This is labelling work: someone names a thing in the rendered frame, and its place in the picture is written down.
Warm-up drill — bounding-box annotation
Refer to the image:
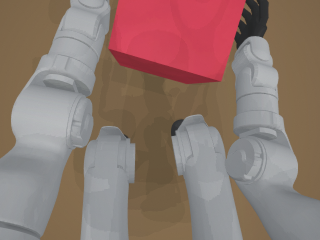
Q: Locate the right robot upper arm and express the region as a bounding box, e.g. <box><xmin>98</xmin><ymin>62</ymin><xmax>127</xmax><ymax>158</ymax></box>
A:
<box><xmin>224</xmin><ymin>136</ymin><xmax>320</xmax><ymax>240</ymax></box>

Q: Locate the left robot thigh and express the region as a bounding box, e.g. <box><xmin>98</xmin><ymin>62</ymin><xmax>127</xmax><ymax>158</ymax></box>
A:
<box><xmin>80</xmin><ymin>135</ymin><xmax>136</xmax><ymax>240</ymax></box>

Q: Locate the robot thigh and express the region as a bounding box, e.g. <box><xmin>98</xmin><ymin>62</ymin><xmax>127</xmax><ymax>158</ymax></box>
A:
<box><xmin>80</xmin><ymin>135</ymin><xmax>136</xmax><ymax>240</ymax></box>
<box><xmin>171</xmin><ymin>123</ymin><xmax>243</xmax><ymax>240</ymax></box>

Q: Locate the carton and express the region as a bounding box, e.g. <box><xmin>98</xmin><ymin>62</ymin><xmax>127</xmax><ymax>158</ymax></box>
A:
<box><xmin>108</xmin><ymin>0</ymin><xmax>246</xmax><ymax>84</ymax></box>

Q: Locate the left robot upper arm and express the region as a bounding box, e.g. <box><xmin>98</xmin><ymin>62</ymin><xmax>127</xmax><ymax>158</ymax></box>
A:
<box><xmin>0</xmin><ymin>84</ymin><xmax>94</xmax><ymax>240</ymax></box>

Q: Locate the right robot thigh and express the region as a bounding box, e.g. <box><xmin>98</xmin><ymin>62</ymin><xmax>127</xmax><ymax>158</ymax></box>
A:
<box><xmin>171</xmin><ymin>123</ymin><xmax>243</xmax><ymax>240</ymax></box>

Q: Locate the left robot forearm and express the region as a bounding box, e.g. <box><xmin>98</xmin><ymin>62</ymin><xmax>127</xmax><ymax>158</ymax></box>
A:
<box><xmin>11</xmin><ymin>0</ymin><xmax>111</xmax><ymax>135</ymax></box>

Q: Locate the right robot forearm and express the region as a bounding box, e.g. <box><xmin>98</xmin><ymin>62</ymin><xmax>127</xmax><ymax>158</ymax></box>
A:
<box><xmin>231</xmin><ymin>36</ymin><xmax>293</xmax><ymax>152</ymax></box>

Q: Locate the robot right hand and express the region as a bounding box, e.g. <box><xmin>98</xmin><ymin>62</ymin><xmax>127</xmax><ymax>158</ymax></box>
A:
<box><xmin>234</xmin><ymin>0</ymin><xmax>269</xmax><ymax>49</ymax></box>

